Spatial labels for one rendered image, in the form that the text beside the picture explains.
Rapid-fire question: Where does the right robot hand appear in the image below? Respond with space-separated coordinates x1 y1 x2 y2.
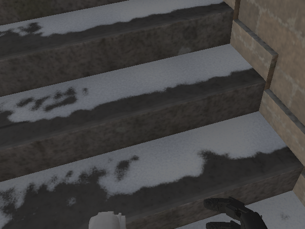
203 197 268 229

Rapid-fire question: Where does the left robot thigh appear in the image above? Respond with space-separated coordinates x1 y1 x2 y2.
89 211 127 229

